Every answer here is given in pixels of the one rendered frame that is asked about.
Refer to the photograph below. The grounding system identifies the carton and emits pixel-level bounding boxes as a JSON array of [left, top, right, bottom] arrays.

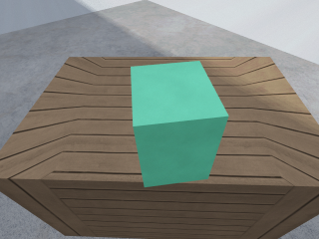
[[131, 61, 229, 187]]

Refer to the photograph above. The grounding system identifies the pedestal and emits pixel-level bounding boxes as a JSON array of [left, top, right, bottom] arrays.
[[0, 57, 319, 239]]

